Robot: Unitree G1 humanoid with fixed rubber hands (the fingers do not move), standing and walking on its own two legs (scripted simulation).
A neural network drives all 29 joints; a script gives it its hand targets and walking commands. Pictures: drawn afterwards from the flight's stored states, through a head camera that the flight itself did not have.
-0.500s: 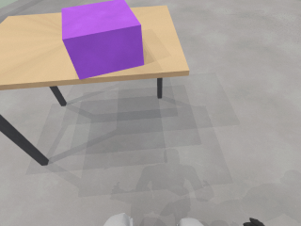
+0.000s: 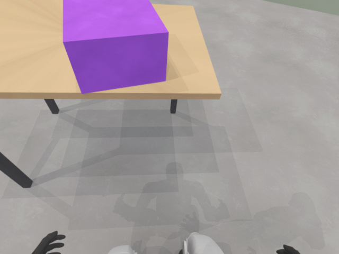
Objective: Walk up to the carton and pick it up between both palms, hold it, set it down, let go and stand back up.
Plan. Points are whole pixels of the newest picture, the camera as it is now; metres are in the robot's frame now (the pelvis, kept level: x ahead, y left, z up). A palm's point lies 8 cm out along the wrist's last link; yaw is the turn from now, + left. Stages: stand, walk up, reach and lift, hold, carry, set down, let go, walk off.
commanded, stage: walk up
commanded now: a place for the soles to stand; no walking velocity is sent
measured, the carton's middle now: (115, 40) +0.69 +0.17 +0.12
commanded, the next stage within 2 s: none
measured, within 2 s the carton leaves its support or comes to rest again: neither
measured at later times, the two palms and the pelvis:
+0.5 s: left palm (39, 250) +0.14 +0.29 -0.09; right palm out of the picture +0.11 -0.30 -0.08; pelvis +0.03 +0.00 +0.00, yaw +0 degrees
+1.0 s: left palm (40, 249) +0.14 +0.29 -0.08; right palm out of the picture +0.11 -0.31 -0.08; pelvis +0.02 +0.00 -0.01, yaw +0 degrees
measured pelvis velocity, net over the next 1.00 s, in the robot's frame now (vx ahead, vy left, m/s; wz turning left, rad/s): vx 0.02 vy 0.00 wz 0.00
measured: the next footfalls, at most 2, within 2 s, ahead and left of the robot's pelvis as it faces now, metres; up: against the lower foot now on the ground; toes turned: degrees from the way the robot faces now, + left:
left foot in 1.30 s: +0.14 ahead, +0.20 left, +0.00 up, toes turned +9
right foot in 1.84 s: +0.27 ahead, +0.09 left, +0.00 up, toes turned +4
